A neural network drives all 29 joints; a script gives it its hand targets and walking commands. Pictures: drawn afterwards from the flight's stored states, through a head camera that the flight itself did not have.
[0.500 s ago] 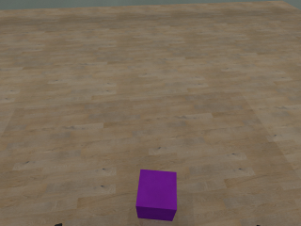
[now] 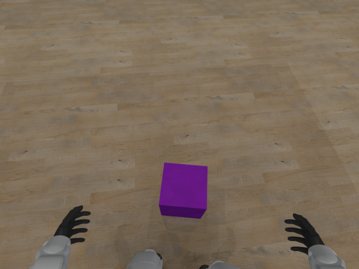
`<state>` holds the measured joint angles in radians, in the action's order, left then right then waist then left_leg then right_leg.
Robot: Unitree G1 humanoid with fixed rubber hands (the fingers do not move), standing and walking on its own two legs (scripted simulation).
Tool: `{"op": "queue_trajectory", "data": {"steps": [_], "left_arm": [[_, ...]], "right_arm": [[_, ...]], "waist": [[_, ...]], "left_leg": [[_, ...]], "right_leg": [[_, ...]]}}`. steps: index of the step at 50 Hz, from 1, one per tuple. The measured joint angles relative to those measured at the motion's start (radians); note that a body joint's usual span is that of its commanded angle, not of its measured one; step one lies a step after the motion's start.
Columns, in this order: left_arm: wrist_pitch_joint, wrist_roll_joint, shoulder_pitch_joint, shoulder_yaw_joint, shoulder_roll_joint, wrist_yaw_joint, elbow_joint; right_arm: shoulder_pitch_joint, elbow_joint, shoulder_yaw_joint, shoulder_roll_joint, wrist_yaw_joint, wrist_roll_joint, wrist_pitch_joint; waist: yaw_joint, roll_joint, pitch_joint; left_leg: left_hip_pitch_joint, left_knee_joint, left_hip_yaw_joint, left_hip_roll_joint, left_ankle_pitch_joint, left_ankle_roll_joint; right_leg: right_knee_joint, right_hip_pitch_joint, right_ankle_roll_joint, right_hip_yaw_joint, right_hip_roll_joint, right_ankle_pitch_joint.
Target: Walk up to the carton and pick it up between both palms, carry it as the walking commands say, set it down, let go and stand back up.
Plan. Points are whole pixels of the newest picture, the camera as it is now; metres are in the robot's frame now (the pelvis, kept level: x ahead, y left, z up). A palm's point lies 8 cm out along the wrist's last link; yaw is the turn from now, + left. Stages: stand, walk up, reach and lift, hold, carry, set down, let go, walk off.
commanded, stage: reach and lift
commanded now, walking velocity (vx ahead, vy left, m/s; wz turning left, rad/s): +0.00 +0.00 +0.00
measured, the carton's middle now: (183, 192) +0.45 +0.03 -0.64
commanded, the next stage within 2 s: none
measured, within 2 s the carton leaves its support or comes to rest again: neither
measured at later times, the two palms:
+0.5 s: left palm (101, 199) +0.27 +0.26 -0.16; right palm (278, 209) +0.29 -0.23 -0.15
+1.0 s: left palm (129, 158) +0.42 +0.22 -0.20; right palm (257, 169) +0.42 -0.20 -0.20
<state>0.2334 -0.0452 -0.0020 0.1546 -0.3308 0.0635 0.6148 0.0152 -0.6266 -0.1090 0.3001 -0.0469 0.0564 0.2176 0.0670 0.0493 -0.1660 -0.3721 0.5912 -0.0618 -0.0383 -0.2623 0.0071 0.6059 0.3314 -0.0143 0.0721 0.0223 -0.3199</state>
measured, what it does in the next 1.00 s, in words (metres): lowers itself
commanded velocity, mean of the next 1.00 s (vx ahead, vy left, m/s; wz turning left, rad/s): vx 0.00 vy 0.00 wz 0.00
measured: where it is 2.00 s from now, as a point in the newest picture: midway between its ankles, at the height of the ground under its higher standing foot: outside the picture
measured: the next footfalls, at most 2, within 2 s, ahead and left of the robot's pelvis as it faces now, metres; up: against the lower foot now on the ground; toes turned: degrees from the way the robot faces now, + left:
none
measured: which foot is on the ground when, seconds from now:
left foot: down 0.00-1.00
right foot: down 0.00-1.00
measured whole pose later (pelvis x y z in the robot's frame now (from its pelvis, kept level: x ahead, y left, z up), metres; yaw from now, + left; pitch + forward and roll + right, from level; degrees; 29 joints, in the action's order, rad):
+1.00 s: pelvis -0.06 +0.01 -0.10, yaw -1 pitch +40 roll +1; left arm 0.22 0.05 1.00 0.29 -0.28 -0.02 0.84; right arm -1.00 -0.82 -0.20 0.29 0.03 -0.05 0.24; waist 0.02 0.03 0.01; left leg -1.46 1.04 -0.04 -0.03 -0.29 0.00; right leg 1.09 1.44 -0.01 -0.01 -0.01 -0.35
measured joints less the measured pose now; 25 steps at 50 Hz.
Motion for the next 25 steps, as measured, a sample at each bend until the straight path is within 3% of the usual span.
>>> {"op": "queue_trajectory", "data": {"steps": [8,13,19,25], "left_arm": [[0.027,0.036,0.003,-0.004,0.066,-0.016,-0.056],[0.065,0.080,0.116,-0.012,0.075,-0.056,-0.088],[0.092,0.100,0.321,0.004,0.079,-0.079,-0.078],[0.100,0.090,0.417,0.023,0.086,-0.076,-0.028]], "right_arm": [[-0.077,0.018,0.010,0.014,-0.027,-0.007,0.023],[-0.224,0.005,-0.004,0.008,-0.033,-0.002,0.045],[-0.358,0.017,-0.008,0.006,-0.013,-0.028,0.085],[-0.453,0.023,-0.030,0.005,0.013,-0.049,0.107]], "waist": [[-0.015,-0.035,0.029],[-0.038,-0.058,0.020],[-0.024,-0.035,0.037],[-0.018,-0.031,0.066]], "left_leg": [[-0.162,0.144,-0.008,0.007,-0.056,-0.018],[-0.315,0.274,-0.008,0.009,-0.089,-0.026],[-0.488,0.348,-0.018,0.003,-0.085,-0.028],[-0.606,0.366,-0.007,0.000,-0.064,-0.021]], "right_leg": [[0.139,0.165,0.018,-0.029,0.008,-0.046],[0.273,0.320,0.024,-0.043,0.011,-0.080],[0.365,0.509,0.021,-0.068,0.000,-0.080],[0.385,0.627,0.015,-0.067,-0.008,-0.061]]}}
